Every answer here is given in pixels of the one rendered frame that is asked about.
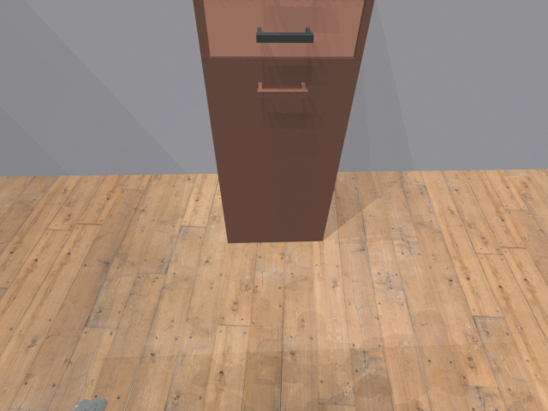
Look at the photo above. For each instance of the drawer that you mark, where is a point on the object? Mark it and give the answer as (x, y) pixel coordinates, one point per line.
(232, 26)

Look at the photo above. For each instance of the cabinet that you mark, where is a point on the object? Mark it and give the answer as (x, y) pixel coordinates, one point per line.
(278, 158)

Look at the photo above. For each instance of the handle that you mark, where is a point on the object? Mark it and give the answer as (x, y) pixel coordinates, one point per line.
(306, 37)
(282, 92)

